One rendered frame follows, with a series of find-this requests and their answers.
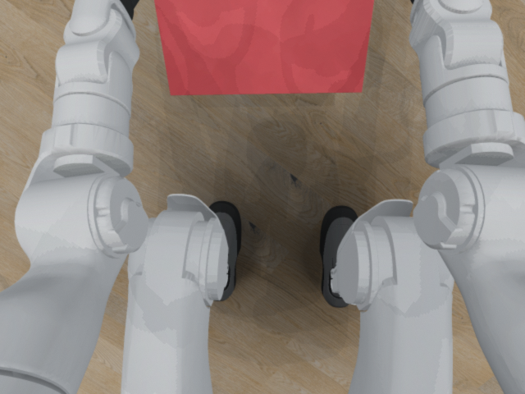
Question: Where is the right robot forearm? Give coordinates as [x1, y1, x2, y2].
[409, 0, 525, 170]

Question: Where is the robot left upper arm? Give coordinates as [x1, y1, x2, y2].
[0, 172, 148, 394]

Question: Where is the robot left hand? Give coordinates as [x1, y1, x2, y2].
[120, 0, 139, 20]

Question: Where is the left robot forearm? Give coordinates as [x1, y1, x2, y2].
[15, 0, 139, 248]

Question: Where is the robot right upper arm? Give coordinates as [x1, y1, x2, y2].
[413, 164, 525, 394]

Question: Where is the carton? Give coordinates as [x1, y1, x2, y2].
[154, 0, 374, 95]

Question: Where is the robot right thigh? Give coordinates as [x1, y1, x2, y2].
[343, 216, 453, 394]

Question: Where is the robot right foot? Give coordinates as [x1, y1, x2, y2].
[320, 206, 358, 308]

